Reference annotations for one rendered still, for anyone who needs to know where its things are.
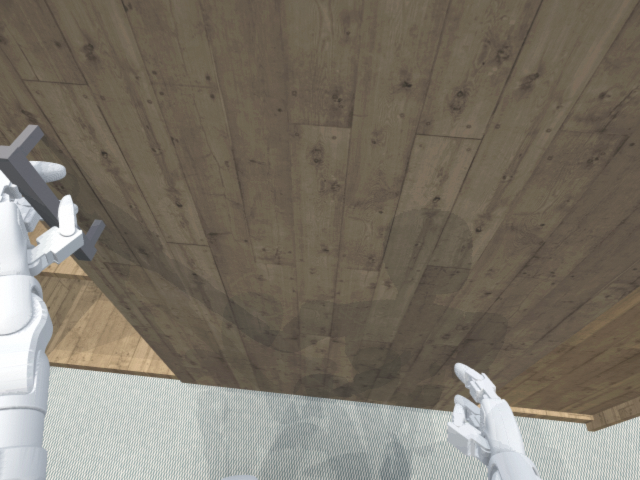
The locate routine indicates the left robot hand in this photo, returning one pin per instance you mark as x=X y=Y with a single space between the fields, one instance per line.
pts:
x=18 y=217

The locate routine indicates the handle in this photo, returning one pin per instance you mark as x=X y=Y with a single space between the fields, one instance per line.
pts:
x=17 y=168

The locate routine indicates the right robot forearm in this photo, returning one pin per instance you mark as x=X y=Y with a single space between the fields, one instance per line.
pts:
x=512 y=466

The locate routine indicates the left robot forearm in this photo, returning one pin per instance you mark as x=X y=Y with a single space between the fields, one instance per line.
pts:
x=25 y=330

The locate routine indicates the wardrobe door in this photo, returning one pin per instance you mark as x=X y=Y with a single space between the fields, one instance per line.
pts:
x=594 y=370
x=341 y=198

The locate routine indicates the right robot hand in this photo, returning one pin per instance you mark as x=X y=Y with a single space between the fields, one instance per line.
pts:
x=492 y=428

